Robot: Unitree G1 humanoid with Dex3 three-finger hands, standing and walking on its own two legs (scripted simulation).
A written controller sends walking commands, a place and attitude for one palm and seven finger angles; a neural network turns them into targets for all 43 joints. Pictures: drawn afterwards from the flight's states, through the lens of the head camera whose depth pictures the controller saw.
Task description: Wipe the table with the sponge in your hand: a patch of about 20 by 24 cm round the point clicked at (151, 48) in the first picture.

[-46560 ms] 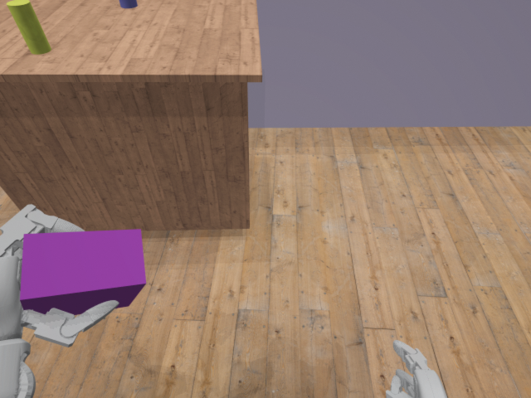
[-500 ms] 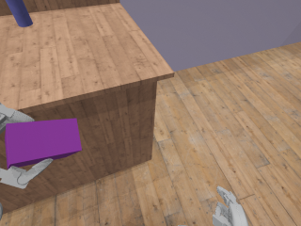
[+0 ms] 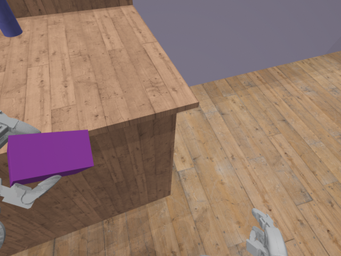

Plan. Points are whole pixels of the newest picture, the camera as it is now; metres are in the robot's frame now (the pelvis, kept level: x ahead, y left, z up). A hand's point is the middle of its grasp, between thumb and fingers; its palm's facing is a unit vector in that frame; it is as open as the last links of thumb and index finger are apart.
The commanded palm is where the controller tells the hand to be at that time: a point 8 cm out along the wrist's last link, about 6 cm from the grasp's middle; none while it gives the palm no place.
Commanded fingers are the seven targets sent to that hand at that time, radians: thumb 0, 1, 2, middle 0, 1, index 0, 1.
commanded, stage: take the last steps up to it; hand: left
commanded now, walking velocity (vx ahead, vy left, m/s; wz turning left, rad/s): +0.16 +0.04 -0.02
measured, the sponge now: (59, 156) +0.25 +0.22 +0.16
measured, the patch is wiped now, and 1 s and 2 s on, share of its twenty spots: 1.00 1.00 1.00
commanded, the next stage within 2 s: come to a stop and stand still in 0.12 s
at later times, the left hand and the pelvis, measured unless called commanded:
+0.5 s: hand (50, 127) +0.29 +0.24 +0.18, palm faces +0.42 -0.81 -0.40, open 10.2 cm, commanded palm +0.24 +0.27 +0.19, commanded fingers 0.00 0.10 1.30 -1.20 -1.60 -1.20 -1.60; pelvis +0.07 +0.00 +0.00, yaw -1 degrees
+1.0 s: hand (30, 121) +0.30 +0.28 +0.18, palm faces +0.47 -0.79 -0.39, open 10.2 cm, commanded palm +0.22 +0.27 +0.19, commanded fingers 0.00 0.10 1.30 -1.20 -1.60 -1.20 -1.60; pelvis +0.05 +0.00 +0.01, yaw -3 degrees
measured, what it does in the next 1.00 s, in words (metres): steps on the spot: right foot, then left foot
